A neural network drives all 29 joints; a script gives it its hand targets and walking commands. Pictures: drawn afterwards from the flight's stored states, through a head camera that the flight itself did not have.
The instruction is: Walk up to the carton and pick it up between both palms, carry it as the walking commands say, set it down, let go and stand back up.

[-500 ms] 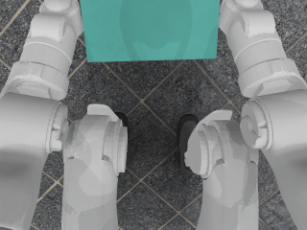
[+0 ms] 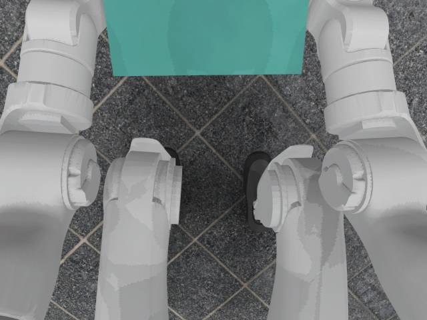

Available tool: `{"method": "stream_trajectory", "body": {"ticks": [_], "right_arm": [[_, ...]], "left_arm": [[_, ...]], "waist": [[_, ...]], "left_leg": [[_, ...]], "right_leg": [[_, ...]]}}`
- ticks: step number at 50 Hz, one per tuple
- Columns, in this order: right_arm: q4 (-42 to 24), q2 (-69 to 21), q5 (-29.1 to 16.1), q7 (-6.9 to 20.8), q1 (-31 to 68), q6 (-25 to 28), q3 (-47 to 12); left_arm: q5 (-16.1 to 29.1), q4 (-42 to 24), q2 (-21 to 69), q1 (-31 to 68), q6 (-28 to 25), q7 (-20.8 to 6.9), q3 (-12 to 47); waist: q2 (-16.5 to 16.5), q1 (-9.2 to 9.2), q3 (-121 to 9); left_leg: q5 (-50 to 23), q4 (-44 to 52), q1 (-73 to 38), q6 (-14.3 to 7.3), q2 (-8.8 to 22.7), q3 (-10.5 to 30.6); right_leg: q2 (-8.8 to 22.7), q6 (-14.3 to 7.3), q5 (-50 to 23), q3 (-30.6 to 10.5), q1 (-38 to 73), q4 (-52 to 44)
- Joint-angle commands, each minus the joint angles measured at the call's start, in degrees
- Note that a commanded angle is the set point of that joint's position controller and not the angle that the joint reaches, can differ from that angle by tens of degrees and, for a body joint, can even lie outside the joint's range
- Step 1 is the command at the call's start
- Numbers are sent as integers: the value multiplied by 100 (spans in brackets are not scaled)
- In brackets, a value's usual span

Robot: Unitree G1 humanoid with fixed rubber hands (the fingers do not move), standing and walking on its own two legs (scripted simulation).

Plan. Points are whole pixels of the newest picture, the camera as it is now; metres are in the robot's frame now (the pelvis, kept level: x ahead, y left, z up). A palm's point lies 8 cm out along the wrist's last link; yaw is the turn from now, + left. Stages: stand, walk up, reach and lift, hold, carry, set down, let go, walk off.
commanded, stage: reach and lift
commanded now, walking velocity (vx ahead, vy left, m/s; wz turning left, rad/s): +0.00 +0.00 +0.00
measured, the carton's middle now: out of the picture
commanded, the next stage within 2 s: none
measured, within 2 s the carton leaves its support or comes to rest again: neither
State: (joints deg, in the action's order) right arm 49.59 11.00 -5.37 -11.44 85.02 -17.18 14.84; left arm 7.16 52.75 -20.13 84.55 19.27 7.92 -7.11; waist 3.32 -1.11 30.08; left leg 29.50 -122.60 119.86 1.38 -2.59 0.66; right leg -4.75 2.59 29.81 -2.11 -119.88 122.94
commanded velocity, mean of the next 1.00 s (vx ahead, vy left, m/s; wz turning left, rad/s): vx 0.00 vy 0.00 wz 0.00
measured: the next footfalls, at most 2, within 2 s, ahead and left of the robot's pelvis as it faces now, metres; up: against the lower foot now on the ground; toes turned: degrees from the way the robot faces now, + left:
none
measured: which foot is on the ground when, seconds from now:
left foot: down 0.00-1.00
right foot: down 0.00-1.00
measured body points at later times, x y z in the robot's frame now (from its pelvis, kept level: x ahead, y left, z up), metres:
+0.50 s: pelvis +0.00 +0.00 +0.04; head +0.34 +0.02 +0.31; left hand +0.54 +0.18 -0.09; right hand +0.54 -0.12 -0.09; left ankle +0.14 +0.12 -0.35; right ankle +0.14 -0.12 -0.35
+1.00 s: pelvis -0.01 -0.01 +0.08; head +0.33 +0.02 +0.36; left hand +0.53 +0.17 -0.04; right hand +0.53 -0.13 -0.03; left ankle +0.14 +0.12 -0.35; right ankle +0.14 -0.12 -0.35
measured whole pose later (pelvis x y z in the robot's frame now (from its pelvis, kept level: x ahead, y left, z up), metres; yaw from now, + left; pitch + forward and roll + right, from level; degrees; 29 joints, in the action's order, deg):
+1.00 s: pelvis -0.01 -0.01 +0.08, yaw +0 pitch +23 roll +0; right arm 27.3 6.0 -1.3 -10.1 71.9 -29.1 18.9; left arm -0.2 32.9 -13.1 74.9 31.9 6.5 -13.8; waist 3.3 -1.1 30.3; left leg 27.1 -108.1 103.9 2.5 -3.2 2.9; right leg -4.4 1.5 27.5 -1.2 -103.6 108.2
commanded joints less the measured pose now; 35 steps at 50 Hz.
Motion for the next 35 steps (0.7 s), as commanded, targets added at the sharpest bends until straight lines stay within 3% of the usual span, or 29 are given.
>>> {"method": "stream_trajectory", "body": {"ticks": [1, 5, 6, 7, 9, 12, 13, 14, 15, 17, 19, 20, 23, 25, 26, 28, 29, 30, 32, 33, 34, 35], "right_arm": [[-1636, -6509, -588, 1602, 4048, 42, -2385], [-2227, -6629, -749, 1572, 3863, -68, -2726], [-2341, -6566, -705, 1557, 3808, -105, -2758], [-2513, -6671, -808, 1551, 3801, -136, -2908], [-2573, -6741, -777, 1529, 3653, -196, -2904], [-2536, -6654, -732, 1499, 3214, -309, -2997], [-2732, -6615, -741, 1478, 3172, -335, -3042], [-2748, -6490, -743, 1456, 3141, -373, -3082], [-2964, -6359, -734, 1440, 3213, -383, -3089], [-3213, -6121, -731, 1397, 3402, -380, -3153], [-3092, -6002, -608, 1381, 3625, -350, -3084], [-3177, -5883, -547, 1389, 3784, -353, -3085], [-3185, -5787, -451, 1369, 4218, -339, -3019], [-3037, -5776, -420, 1384, 4403, -388, -2966], [-2978, -5894, -418, 1384, 4413, -415, -2972], [-2618, -6069, -324, 1426, 4435, -526, -2882], [-2687, -6150, -319, 1450, 4507, -543, -2833], [-2346, -6151, -266, 1488, 4356, -589, -2751], [-2418, -6363, -328, 1537, 4356, -652, -2774], [-2225, -6435, -289, 1577, 4194, -740, -2713], [-2091, -6569, -251, 1626, 4145, -749, -2670], [-2080, -6604, -282, 1677, 4108, -775, -2644]], "left_arm": [[775, -2689, 6307, 4929, -442, -1811, 2078], [723, -3246, 6372, 4650, -328, -1744, 2269], [776, -3333, 6430, 4572, -288, -1726, 2338], [678, -3415, 6431, 4494, -236, -1711, 2261], [732, -3679, 6493, 4498, -199, -1663, 2447], [660, -3982, 6337, 4451, -121, -1597, 2632], [695, -4191, 6344, 4456, -125, -1552, 2749], [659, -4320, 6164, 4567, -116, -1526, 2760], [643, -4324, 6181, 4417, -63, -1488, 2771], [610, -4116, 6142, 4154, 13, -1433, 2799], [593, -3539, 6350, 3957, 58, -1423, 2756], [618, -3537, 6311, 4029, 58, -1434, 2718], [603, -3038, 6487, 4086, 94, -1463, 2571], [643, -2996, 6431, 4386, 73, -1504, 2417], [614, -2958, 6355, 4412, 66, -1522, 2302], [613, -2838, 6346, 4724, 95, -1586, 2131], [570, -2782, 6384, 4726, 151, -1602, 2098], [574, -2806, 6519, 4877, 161, -1613, 2117], [480, -2706, 6499, 4762, 252, -1682, 1978], [506, -2820, 6493, 4963, 286, -1723, 1994], [404, -2677, 6669, 4821, 322, -1754, 1977], [416, -2662, 6763, 4832, 392, -1782, 2046]], "waist": [[-439, -187, -13028], [-559, -384, -14261], [-518, -272, -14516], [-615, -517, -14709], [-565, -364, -14915], [-741, -354, -14856], [-798, -258, -15013], [-909, -371, -15022], [-900, -316, -15136], [-935, -332, -14794], [-899, -192, -14066], [-643, -132, -14012], [-419, 1, -13466], [-226, 60, -13404], [-115, -38, -13377], [115, 62, -13260], [50, 12, -13384], [15, 109, -13375], [-51, -51, -13624], [-36, 17, -13776], [-92, -60, -13627], [-266, -17, -13896]], "left_leg": [[-1914, 1204, -4815, -135, -461, -607], [-2752, 1138, -5570, -63, -502, -605], [-2943, 1160, -5774, -67, -519, -547], [-3042, 1133, -5858, -47, -577, -659], [-3173, 1240, -6185, -65, -569, -564], [-3342, 1316, -6403, -38, -574, -486], [-3413, 1356, -6532, -26, -605, -484], [-3393, 1342, -6591, 6, -586, -499], [-3419, 1448, -6818, -11, -597, -446], [-3222, 1546, -6746, -4, -611, -461], [-2714, 1738, -6337, 2, -591, -437], [-2466, 1794, -6275, -30, -577, -408], [-1742, 1988, -5730, -91, -590, -407], [-1358, 2062, -5513, -128, -596, -410], [-1189, 2150, -5461, -148, -594, -439], [-772, 2211, -5218, -197, -585, -416], [-674, 2285, -5380, -233, -569, -390], [-615, 2305, -5443, -183, -560, -357], [-533, 2325, -5398, -196, -589, -490], [-545, 2412, -5505, -185, -591, -448], [-512, 2434, -5489, -179, -567, -412], [-567, 2463, -5809, -153, -561, -403]], "right_leg": [[-477, -216, -1664, 769, 4440, -1012], [-532, -165, -2313, 743, 4983, -989], [-544, -134, -2391, 791, 4998, -984], [-562, -133, -2522, 710, 5217, -1046], [-609, -128, -2491, 782, 5195, -1101], [-597, -133, -2523, 723, 5078, -1173], [-632, -142, -2546, 686, 5180, -1252], [-604, -159, -2482, 625, 5215, -1253], [-630, -115, -2429, 690, 5175, -1279], [-610, -130, -2290, 631, 5117, -1420], [-568, -153, -1911, 606, 4899, -1588], [-552, -149, -1728, 656, 4886, -1619], [-494, -159, -1330, 620, 4957, -1788], [-442, -161, -1108, 620, 5007, -1908], [-435, -163, -1004, 607, 5185, -2004], [-418, -140, -671, 623, 5158, -2102], [-421, -151, -627, 635, 5102, -2118], [-411, -177, -550, 668, 5069, -2153], [-426, -169, -506, 640, 5221, -2260], [-428, -163, -533, 659, 5299, -2309], [-427, -164, -490, 666, 5100, -2278], [-419, -175, -503, 667, 5066, -2341]]}}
